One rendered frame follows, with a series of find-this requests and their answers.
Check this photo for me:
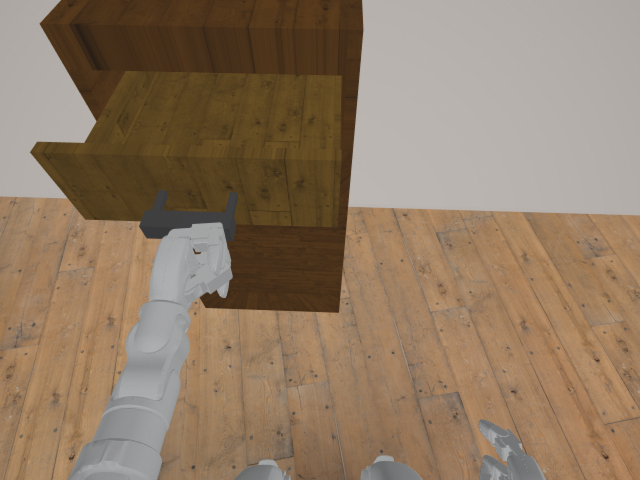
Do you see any handle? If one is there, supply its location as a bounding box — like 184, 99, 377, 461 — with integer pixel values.
139, 190, 238, 241

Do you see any right robot hand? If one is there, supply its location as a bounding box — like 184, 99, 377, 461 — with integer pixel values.
479, 419, 546, 480

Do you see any drawer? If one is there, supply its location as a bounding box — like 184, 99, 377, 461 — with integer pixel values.
30, 71, 342, 227

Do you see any robot shin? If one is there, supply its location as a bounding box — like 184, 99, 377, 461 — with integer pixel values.
373, 455, 394, 464
258, 459, 278, 467

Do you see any cabinet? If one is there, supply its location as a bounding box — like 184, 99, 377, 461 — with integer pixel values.
40, 0, 363, 313

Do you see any left robot hand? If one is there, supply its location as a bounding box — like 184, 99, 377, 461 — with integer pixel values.
149, 222, 233, 312

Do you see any left robot forearm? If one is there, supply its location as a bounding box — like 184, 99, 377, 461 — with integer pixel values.
68, 300, 191, 480

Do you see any robot right shin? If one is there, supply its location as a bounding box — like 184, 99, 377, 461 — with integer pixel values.
373, 455, 394, 464

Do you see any robot left shin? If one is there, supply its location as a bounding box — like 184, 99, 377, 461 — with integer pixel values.
258, 459, 278, 467

